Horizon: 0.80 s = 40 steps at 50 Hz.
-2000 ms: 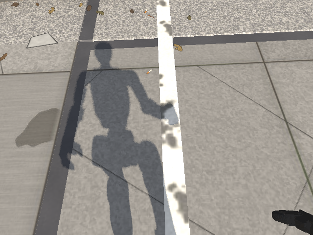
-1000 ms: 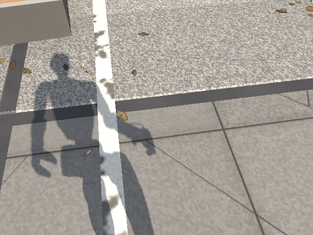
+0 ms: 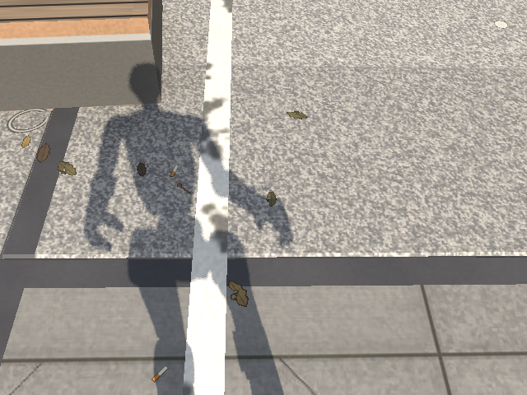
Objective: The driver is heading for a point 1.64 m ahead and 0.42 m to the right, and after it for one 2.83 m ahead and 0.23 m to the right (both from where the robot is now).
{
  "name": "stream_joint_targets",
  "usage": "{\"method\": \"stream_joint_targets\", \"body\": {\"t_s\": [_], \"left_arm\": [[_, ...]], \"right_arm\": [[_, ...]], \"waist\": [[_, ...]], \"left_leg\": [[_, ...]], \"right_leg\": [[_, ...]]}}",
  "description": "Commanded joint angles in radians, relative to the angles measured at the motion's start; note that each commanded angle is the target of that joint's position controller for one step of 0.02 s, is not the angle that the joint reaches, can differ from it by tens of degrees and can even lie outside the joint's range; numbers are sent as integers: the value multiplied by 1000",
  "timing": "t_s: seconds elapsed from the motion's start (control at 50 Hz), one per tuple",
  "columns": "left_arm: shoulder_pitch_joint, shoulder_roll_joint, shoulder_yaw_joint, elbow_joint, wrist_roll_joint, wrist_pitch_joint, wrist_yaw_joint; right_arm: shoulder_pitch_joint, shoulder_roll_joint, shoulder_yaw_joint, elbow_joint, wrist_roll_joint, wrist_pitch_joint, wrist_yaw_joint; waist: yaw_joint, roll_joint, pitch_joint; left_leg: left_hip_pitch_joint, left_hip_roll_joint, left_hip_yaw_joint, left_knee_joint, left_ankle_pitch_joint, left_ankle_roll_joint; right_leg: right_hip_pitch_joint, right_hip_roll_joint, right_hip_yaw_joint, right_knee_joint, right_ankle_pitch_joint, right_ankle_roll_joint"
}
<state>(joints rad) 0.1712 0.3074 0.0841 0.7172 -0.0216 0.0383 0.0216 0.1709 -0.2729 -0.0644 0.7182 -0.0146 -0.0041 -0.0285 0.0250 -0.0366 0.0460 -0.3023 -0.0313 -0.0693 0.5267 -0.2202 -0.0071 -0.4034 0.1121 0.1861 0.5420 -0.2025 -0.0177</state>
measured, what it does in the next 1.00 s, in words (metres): steps on the spot, turning right: right foot, then left foot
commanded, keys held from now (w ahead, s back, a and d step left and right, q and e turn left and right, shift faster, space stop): e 0.74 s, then no key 0.26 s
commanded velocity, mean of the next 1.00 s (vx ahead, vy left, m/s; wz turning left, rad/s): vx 0.01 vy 0.00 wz -0.50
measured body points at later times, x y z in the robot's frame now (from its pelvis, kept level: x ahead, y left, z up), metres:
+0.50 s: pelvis +0.00 -0.04 +0.00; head +0.03 -0.07 +0.45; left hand +0.25 +0.18 -0.07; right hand +0.05 -0.36 -0.11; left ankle +0.01 +0.12 -0.66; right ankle -0.02 -0.13 -0.73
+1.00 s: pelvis +0.02 -0.02 +0.01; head +0.05 -0.01 +0.46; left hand +0.30 +0.15 -0.10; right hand +0.00 -0.32 -0.08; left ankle +0.09 +0.08 -0.73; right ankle -0.08 -0.12 -0.67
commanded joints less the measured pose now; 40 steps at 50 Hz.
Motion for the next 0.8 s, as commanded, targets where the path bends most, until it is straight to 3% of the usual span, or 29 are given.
{"method": "stream_joint_targets", "body": {"t_s": [0.02, 0.04, 0.06, 0.08, 0.1, 0.16, 0.24, 0.32, 0.36, 0.38, 0.4, 0.42, 0.44, 0.46, 0.48, 0.5, 0.52, 0.56, 0.64, 0.72, 0.8], "left_arm": [[-22, 130, 35, -106, 13, -27, 4], [23, 161, 51, -77, 8, -25, 0], [62, 153, 54, -46, 4, -12, 3], [76, 138, 52, -37, 7, 0, 8], [70, 115, 45, -39, 6, 8, 7], [-17, 82, 27, -94, -8, 11, -2], [-68, 60, 8, -143, -1, 10, -24], [-51, 87, 18, -158, -2, 18, -39], [2, 85, 25, -146, -1, 22, -46], [44, 101, 35, -133, 2, 22, -41], [90, 178, 60, -131, 1, 19, -28], [89, 291, 76, -159, 14, 13, -15], [123, 243, 63, -161, 48, -12, -28], [83, 217, 52, -152, 49, -30, -32], [24, 190, 46, -150, 29, -36, -25], [-16, 160, 35, -156, 10, -34, -18], [-43, 157, 30, -159, 6, -29, -11], [-47, 153, 26, -161, 16, -22, -2], [-24, 170, 32, -152, 11, -17, 10], [-31, 187, 38, -155, 13, -8, 4], [-52, 169, 29, -156, 8, 0, -3]], "right_arm": [[38, -203, -55, -70, -51, -15, -2], [-21, -153, -39, -92, -38, -20, -9], [-64, -129, -33, -102, -19, -22, -12], [-76, -119, -29, -102, -2, -24, -13], [-67, -115, -24, -100, 3, -21, -15], [-8, -129, -31, -86, -2, -4, -22], [12, -182, -52, -81, 2, 13, -21], [4, -208, -65, -74, 23, 12, -4], [-21, -206, -67, -70, 45, 8, 0], [11, -181, -61, -53, 49, 2, 2], [54, -138, -50, -46, 22, -3, 6], [32, -72, -22, -101, -37, -6, 11], [-67, -127, -37, -121, -14, -10, 2], [-95, -154, -46, -121, 14, -5, -3], [-82, -155, -51, -107, 16, 1, -11], [-70, -160, -55, -94, 7, 7, -19], [-49, -160, -57, -91, 0, 10, -21], [-19, -140, -53, -82, 4, 6, -16], [-54, -108, -38, -91, 8, 0, -10], [-70, -116, -38, -101, 16, -10, 3], [-29, -119, -40, -96, 23, -26, 20]], "waist": [[-28, 281, -88], [1, 204, -89], [20, 154, -81], [16, 145, -75], [6, 145, -70], [-44, 181, -66], [-75, 210, -102], [-67, 231, -109], [-24, 218, -112], [-9, 179, -124], [-11, 5, -158], [-36, -299, -162], [63, -189, -242], [40, -119, -182], [8, -81, -141], [-8, -64, -123], [-28, -75, -121], [-41, -86, -142], [-18, -93, -139], [-5, -118, -119], [-13, -128, -142]], "left_leg": [[120, 432, -430, -269, 167, 267], [112, 394, -345, -242, 238, 248], [121, 332, -243, -216, 269, 205], [151, 308, -192, -198, 303, 188], [156, 293, -144, -189, 370, 190], [232, 276, -66, -190, 405, 212], [255, 316, -21, -178, 422, 226], [227, 343, 13, -145, 433, 214], [196, 334, 50, -73, 406, 168], [138, 303, 94, 4, 330, 113], [-37, 231, 186, 205, 111, 20], [-348, 85, 204, 497, -470, -78], [-384, 52, 39, 656, -498, -80], [-397, 70, 9, 700, -419, -66], [-405, 82, 0, 674, -326, -59], [-396, 89, -8, 642, -267, -62], [-349, 77, -5, 636, -215, -70], [-301, 51, 4, 602, -153, -80], [-261, 30, -8, 384, -116, -90], [-165, 4, -19, 239, -139, -79], [-57, 1, -4, 77, -114, -52]], "right_leg": [[-202, -22, -42, 400, -393, 28], [-196, -36, -32, 519, -347, 42], [-199, -42, -46, 578, -299, 62], [-229, -52, -51, 636, -250, 80], [-238, -59, -65, 675, -230, 97], [-269, -92, -125, 566, -172, 132], [-151, -138, -179, 358, -193, 129], [-21, -125, -242, 177, -174, 84], [88, -105, -269, -14, -46, 35], [201, -86, -253, -124, 68, 0], [396, -197, -74, -162, 363, -56], [516, -464, 283, -114, 783, -237], [451, -513, 334, -158, 676, -364], [406, -449, 245, -175, 560, -323], [368, -389, 183, -178, 459, -263], [337, -356, 154, -181, 417, -227], [287, -332, 132, -186, 420, -219], [265, -303, 117, -192, 396, -218], [266, -283, 158, -185, 266, -212], [203, -275, 242, -179, 161, -215], [220, -269, 297, -122, 242, -194]]}}
Next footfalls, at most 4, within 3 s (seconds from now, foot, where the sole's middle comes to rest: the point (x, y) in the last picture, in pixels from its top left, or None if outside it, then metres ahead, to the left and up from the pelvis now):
0.40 right None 0.02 -0.14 -0.77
0.86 left None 0.13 0.03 -0.77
1.16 right None -0.05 -0.15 -0.77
1.82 right None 0.12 -0.23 -0.77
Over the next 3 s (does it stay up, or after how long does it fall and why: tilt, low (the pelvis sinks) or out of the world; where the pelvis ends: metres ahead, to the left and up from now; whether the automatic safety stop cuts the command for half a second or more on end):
stays up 0.14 -0.16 0.00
